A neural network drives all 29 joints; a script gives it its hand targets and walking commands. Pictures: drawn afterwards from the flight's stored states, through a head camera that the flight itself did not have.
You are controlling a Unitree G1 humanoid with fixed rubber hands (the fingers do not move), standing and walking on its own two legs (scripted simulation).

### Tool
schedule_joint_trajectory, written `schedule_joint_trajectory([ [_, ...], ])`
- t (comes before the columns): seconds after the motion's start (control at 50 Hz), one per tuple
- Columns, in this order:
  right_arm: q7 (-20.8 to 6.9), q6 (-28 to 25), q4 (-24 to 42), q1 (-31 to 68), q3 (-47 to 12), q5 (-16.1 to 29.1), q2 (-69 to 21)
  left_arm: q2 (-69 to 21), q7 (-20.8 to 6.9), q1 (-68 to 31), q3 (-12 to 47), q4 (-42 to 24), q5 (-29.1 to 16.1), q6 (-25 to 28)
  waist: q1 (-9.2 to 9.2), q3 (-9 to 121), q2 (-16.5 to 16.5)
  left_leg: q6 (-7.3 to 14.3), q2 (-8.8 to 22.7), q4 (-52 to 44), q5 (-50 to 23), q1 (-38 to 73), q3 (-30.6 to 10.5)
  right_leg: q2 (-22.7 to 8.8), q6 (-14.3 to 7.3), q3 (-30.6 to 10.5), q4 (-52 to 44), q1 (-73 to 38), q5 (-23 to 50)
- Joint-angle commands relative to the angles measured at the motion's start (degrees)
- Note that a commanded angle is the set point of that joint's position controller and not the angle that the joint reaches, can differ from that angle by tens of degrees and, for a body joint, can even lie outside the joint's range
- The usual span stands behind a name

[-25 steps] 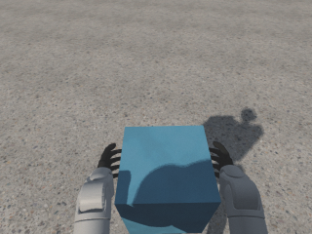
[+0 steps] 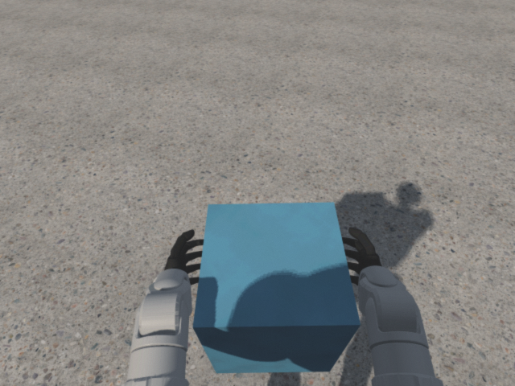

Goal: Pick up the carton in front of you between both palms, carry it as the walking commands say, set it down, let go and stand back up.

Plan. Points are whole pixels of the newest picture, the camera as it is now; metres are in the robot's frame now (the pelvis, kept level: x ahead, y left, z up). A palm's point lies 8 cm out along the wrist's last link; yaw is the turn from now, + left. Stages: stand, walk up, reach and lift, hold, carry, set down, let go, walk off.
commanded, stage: carry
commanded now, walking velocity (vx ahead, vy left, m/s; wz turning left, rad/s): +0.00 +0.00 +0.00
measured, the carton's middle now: (272, 292) +0.29 +0.00 -0.03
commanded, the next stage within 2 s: hold in 0.94 s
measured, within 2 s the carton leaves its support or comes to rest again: neither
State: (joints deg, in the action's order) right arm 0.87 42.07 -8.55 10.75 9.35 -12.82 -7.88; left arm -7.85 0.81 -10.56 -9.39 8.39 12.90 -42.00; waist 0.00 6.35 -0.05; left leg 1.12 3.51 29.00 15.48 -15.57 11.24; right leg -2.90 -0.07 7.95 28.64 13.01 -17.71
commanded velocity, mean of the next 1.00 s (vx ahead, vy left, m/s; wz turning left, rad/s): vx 0.00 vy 0.00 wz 0.00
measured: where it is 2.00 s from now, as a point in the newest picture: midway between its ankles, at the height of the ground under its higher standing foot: outside the picture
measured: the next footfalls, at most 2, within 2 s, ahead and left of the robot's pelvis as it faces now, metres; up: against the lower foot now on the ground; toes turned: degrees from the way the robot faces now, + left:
none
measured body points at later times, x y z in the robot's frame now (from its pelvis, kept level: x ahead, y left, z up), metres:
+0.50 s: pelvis -0.02 +0.01 +0.00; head -0.04 +0.01 +0.45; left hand +0.28 +0.16 +0.03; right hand +0.28 -0.15 +0.03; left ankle +0.00 +0.10 -0.74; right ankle -0.03 -0.11 -0.74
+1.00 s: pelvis -0.03 +0.01 +0.00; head -0.04 +0.02 +0.45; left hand +0.26 +0.16 +0.03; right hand +0.27 -0.14 +0.03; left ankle +0.00 +0.10 -0.74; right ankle -0.03 -0.11 -0.74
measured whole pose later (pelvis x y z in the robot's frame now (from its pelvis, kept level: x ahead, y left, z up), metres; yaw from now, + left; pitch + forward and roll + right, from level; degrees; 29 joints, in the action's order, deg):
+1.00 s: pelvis -0.03 +0.01 +0.00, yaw +2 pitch -2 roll +0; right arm 0.6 42.0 -6.9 10.0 9.2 -12.8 -7.8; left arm -7.9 0.8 -10.7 -8.7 7.1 13.0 -42.5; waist -0.8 1.2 -0.5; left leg 2.7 2.0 25.8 11.7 -12.7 10.2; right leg -2.0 -0.4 4.0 26.0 9.8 -14.1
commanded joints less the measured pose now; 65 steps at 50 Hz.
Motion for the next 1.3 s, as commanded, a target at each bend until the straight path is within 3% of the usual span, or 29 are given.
schedule_joint_trajectory([
  [0.0, -11.7, -1.8, 4.3, 25.3, -31.5, 13.3, -49.4, -49.3, -11.6, -25.3, 31.5, -4.3, -13.2, 1.8, 0.02, 11.7, 0.0, 0.1, 6.7, -3.4, -15.7, 6.3, -6.8, -6.5, -0.8, -5.7, -3.9, -1.8, 15.8],
  [0.92, -11.8, -1.6, 4.3, 25.0, -31.3, 13.3, -49.1, -49.2, -11.6, -25.1, 31.6, -4.6, -13.2, 1.4, 0.01, 12.4, 0.3, 0.9, 6.7, -4.7, -12.9, 4.8, -7.4, -6.2, -0.5, -5.7, -3.8, -0.3, 11.0],
  [0.94, -12.1, -1.1, 4.9, 18.9, -29.6, 12.8, -50.8, -50.5, -11.8, -18.8, 30.3, -5.2, -13.5, 0.7, 0.24, 6.4, 0.0, 1.2, -6.2, -6.0, -29.3, 18.2, -17.0, 8.3, -1.8, -12.7, -6.3, -4.7, 21.3],
  [0.96, -11.9, -1.9, 6.9, 20.4, -29.8, 12.2, -49.7, -49.7, -11.4, -20.7, 30.7, -7.1, -13.1, 1.5, 0.09, 9.1, -0.1, 0.6, -5.6, -5.3, -34.1, 20.9, -18.1, 7.7, -2.1, -13.8, -6.3, -5.4, 24.5],
  [0.98, -12.3, -2.2, 7.7, 21.5, -29.1, 12.2, -48.4, -48.8, -10.8, -18.4, 28.8, -5.8, -10.9, 1.7, 0.87, 8.5, 0.9, 0.6, -5.2, -5.8, -33.2, 26.3, -18.4, 7.5, -1.8, -13.8, -7.1, -1.7, 23.1],
  [1.0, -12.5, -2.5, 7.7, 22.3, -29.6, 12.3, -48.3, -48.3, -10.4, -18.6, 28.2, -5.6, -10.0, 2.1, 1.42, 7.6, -0.8, 0.7, -5.4, -5.5, -34.3, 28.3, -18.1, 7.5, -1.4, -14.0, -7.9, 0.3, 23.1],
  [1.02, -12.9, -2.8, 7.2, 23.6, -29.8, 12.8, -47.2, -47.8, -9.8, -18.0, 26.9, -4.4, -9.6, 2.5, 2.14, 7.8, 1.0, 0.7, -5.5, -6.6, -29.1, 30.5, -17.8, 7.3, -1.3, -14.5, -8.4, 0.4, 20.7],
  [1.04, -13.0, -3.1, 6.7, 22.9, -29.8, 12.8, -47.7, -47.4, -9.7, -19.2, 27.8, -5.5, -9.9, 2.7, 1.42, 6.9, 0.0, 0.6, -5.3, -6.4, -28.4, 30.4, -17.4, 7.7, -1.3, -14.5, -8.9, 1.2, 18.0],
  [1.14, -12.0, -3.7, 3.1, 21.8, -26.3, 10.6, -47.5, -47.9, -10.7, -25.1, 31.7, -7.4, -12.5, 2.2, -1.57, 4.9, 1.8, -0.2, -5.2, -7.4, -19.2, 27.7, -17.3, 7.2, -3.2, -14.9, -10.0, 0.0, 10.0],
  [1.28, -12.4, -3.5, -0.5, 26.3, -25.0, 9.8, -49.7, -49.1, -12.3, -27.0, 28.8, -2.7, -11.7, 1.3, -0.79, 0.1, -0.9, 0.0, -6.4, -7.4, -7.6, 24.6, -16.6, 5.4, -3.9, -14.8, -11.3, 2.5, 1.7],
])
